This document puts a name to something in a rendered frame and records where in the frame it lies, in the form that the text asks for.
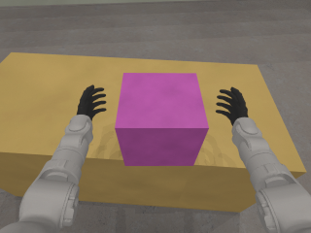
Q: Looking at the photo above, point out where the pedestal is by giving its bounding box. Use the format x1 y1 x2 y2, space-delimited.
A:
0 52 306 213

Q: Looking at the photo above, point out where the robot left upper arm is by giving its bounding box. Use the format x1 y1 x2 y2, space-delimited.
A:
0 179 80 233

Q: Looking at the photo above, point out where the robot right hand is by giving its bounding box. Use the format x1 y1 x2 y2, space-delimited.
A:
216 87 248 126

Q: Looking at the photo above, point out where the left robot forearm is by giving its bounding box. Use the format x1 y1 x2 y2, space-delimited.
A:
18 115 93 219

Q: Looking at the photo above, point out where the right robot forearm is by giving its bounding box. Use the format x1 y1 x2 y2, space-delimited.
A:
231 116 311 200

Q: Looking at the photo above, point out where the robot left hand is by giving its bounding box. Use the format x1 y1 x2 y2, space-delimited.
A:
77 85 107 121

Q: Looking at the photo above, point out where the robot right upper arm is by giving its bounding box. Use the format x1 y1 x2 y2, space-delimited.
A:
255 183 311 233

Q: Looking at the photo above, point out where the carton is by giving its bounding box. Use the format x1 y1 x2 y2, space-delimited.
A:
115 73 209 166

